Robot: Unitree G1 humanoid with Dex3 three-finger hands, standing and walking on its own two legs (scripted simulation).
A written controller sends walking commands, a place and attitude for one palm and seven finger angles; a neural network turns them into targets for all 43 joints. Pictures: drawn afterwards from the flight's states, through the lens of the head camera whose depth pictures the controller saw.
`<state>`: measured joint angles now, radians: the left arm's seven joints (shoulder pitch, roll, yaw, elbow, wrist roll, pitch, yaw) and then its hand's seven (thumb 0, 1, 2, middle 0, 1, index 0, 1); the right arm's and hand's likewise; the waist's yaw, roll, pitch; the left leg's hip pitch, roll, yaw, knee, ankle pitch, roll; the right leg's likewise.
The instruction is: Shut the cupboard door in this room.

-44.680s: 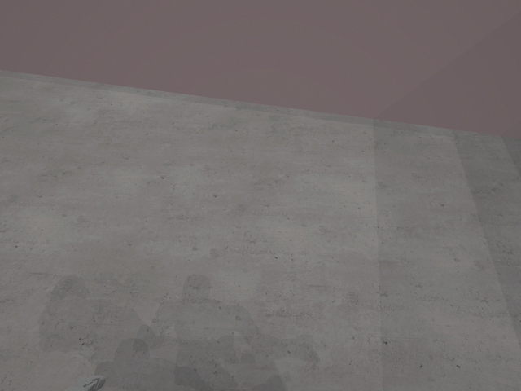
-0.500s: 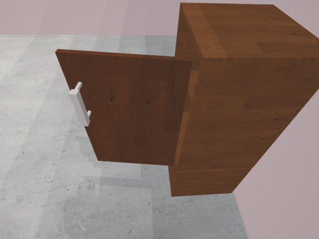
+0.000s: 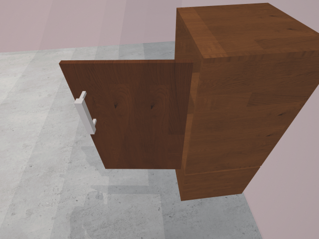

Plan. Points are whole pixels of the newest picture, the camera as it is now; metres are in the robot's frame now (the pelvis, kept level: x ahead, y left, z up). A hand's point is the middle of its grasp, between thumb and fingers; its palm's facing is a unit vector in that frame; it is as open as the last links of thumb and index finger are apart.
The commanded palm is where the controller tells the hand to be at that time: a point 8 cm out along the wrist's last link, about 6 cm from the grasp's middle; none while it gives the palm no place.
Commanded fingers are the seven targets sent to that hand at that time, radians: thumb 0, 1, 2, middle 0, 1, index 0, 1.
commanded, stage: look again from close up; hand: left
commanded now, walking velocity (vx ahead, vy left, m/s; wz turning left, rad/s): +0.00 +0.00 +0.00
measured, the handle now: (87, 113) +0.49 +0.27 +0.03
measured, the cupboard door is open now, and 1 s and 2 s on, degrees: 83 83 83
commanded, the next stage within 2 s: shuffle to correct the standing spot in 0.16 s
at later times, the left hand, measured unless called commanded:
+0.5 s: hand out of the picture +0.00 +0.17 -0.18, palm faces +0.02 -0.98 -0.18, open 7.4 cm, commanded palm none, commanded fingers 0.00 0.90 0.90 -0.20 -0.30 -0.20 -0.30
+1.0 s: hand out of the picture +0.08 +0.22 -0.17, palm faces -0.01 -0.96 -0.27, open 7.4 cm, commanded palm none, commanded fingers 0.00 0.90 0.90 -0.20 -0.30 -0.20 -0.30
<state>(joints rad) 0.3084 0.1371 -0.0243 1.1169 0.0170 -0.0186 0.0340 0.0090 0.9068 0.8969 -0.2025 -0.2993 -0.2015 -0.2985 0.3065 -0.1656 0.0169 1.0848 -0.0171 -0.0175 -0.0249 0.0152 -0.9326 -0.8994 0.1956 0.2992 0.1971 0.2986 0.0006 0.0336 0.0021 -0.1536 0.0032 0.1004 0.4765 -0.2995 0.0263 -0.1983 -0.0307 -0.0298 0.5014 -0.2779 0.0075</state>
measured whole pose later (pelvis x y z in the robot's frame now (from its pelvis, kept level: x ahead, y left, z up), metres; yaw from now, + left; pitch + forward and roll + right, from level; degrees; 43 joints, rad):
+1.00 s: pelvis +0.01 +0.02 -0.01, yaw -1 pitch -2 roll +0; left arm 0.25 0.22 0.01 0.92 0.03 0.01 0.04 0.01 0.91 0.90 -0.20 -0.30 -0.20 -0.30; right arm 0.16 -0.20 -0.03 0.96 -0.02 0.01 -0.03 0.01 -0.91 -0.90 0.20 0.30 0.20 0.30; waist 0.00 0.01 0.03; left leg -0.18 0.00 0.13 0.57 -0.37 0.05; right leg -0.22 -0.04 -0.01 0.57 -0.32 0.04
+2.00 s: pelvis -0.03 +0.04 +0.00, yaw -1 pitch -1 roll +0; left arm 0.33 0.12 -0.01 1.08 0.03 -0.01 0.05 0.01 0.91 0.90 -0.20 -0.30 -0.20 -0.30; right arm 0.26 -0.14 -0.02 1.13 -0.01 0.00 -0.02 0.01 -0.92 -0.90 0.20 0.30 0.20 0.30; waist 0.00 -0.02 0.04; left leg -0.18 -0.03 0.14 0.43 -0.24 0.08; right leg -0.22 -0.06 0.00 0.43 -0.19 0.06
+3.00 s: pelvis +0.05 +0.04 -0.01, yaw +1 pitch -1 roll -1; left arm 0.19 0.16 0.01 1.00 0.02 0.00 0.05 0.01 0.91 0.90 -0.20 -0.30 -0.20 -0.30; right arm 0.18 -0.16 -0.04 1.07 0.00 0.03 -0.04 0.01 -0.92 -0.90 0.20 0.30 0.20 0.30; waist -0.02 0.02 0.09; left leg -0.18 0.01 0.05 0.58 -0.41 0.00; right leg -0.25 -0.01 -0.09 0.54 -0.27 -0.02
